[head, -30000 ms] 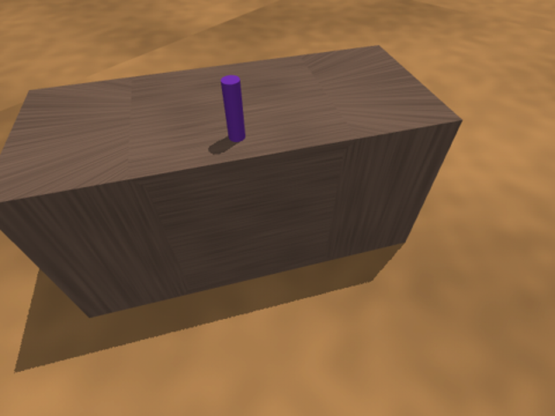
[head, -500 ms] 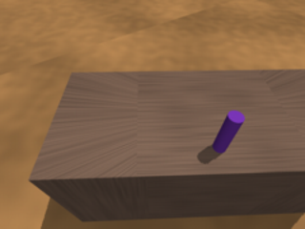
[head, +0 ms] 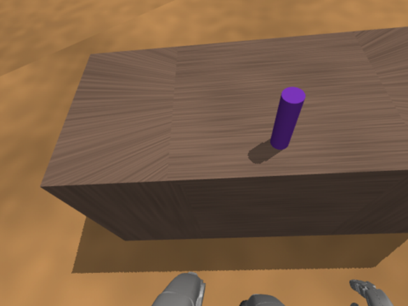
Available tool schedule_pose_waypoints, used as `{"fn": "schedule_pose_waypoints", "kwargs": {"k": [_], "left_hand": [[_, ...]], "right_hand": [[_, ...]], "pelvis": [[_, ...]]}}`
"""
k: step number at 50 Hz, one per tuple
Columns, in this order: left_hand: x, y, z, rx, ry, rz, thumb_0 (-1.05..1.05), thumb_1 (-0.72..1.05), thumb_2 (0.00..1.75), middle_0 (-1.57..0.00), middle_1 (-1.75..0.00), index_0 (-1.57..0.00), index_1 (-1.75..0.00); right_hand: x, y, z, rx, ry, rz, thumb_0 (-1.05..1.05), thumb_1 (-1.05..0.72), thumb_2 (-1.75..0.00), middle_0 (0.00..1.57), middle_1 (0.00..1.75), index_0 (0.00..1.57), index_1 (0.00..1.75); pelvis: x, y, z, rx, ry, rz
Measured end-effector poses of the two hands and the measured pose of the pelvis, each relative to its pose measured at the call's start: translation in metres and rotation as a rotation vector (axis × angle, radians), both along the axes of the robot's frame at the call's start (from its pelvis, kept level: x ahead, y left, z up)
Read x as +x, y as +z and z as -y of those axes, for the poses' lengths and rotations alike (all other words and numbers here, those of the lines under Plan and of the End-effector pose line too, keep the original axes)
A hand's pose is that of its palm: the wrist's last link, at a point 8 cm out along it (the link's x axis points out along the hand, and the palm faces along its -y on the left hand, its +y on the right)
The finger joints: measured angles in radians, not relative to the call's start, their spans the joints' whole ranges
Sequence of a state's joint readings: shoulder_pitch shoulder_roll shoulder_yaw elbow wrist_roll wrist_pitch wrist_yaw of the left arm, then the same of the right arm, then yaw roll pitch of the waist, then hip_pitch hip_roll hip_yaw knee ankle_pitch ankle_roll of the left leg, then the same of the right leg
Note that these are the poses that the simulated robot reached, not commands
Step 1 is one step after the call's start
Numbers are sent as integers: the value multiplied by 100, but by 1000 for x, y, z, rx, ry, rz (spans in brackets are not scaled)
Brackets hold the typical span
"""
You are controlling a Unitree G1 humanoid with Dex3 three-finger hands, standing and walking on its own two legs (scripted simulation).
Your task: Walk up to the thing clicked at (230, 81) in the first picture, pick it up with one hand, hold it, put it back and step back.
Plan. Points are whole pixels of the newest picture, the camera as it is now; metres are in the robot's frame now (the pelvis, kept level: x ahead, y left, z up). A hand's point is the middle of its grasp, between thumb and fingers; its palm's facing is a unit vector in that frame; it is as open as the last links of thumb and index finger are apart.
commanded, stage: step back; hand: right
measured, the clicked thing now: (285, 121) +0.51 -0.18 -0.03
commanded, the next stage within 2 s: none
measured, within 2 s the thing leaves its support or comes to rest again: neither
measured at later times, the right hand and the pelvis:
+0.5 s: hand out of the picture -0.04 -0.21 -0.14, palm faces -0.13 +0.89 -0.44, open 7.4 cm; pelvis -0.15 +0.06 -0.02, yaw +7 degrees
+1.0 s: hand out of the picture -0.18 -0.20 -0.17, palm faces +0.06 +0.94 -0.32, open 7.4 cm; pelvis -0.31 +0.06 -0.02, yaw -5 degrees
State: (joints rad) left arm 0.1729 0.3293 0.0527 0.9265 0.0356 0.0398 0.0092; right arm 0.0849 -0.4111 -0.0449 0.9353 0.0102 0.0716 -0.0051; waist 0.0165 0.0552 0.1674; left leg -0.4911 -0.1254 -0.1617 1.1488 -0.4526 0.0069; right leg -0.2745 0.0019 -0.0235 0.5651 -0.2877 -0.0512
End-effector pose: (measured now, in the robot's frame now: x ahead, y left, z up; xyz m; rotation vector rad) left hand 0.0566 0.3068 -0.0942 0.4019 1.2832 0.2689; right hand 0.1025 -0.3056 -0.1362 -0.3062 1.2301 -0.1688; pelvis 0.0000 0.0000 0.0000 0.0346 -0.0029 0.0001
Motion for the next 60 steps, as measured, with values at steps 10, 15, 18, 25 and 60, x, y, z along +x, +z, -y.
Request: {"fn": "schedule_pose_waypoints", "kwargs": {"k": [10,15,18,25,60], "left_hand": [[-12,-8,-1,-8,20,193,0,90,90,-21,-30,-21,-30],[-51,-20,-20,-31,30,208,0,90,90,-21,-30,-21,-30],[-77,-28,-41,-37,36,215,0,90,90,-21,-30,-21,-30],[-139,-35,-87,-31,88,183,0,90,90,-21,-30,-21,-30],[-316,9,-56,19,-96,115,0,90,90,-21,-30,-21,-30]], "right_hand": [[-57,-6,0,-61,98,-100,1,-91,-90,20,30,20,30],[-67,5,-14,-86,129,-28,1,-91,-90,20,30,20,30],[-80,14,-25,-105,141,15,1,-91,-90,20,30,20,30],[-148,37,-57,-130,113,24,1,-90,-90,21,30,20,30],[-410,14,-32,-68,-102,-2,1,-90,-90,21,30,20,30]], "pelvis": [[-51,-11,-1,-18,85,18],[-87,-16,-17,-26,109,34],[-110,-22,-33,-39,128,37],[-153,-16,-62,-75,111,66],[-354,-2,-54,9,-63,-2]]}}
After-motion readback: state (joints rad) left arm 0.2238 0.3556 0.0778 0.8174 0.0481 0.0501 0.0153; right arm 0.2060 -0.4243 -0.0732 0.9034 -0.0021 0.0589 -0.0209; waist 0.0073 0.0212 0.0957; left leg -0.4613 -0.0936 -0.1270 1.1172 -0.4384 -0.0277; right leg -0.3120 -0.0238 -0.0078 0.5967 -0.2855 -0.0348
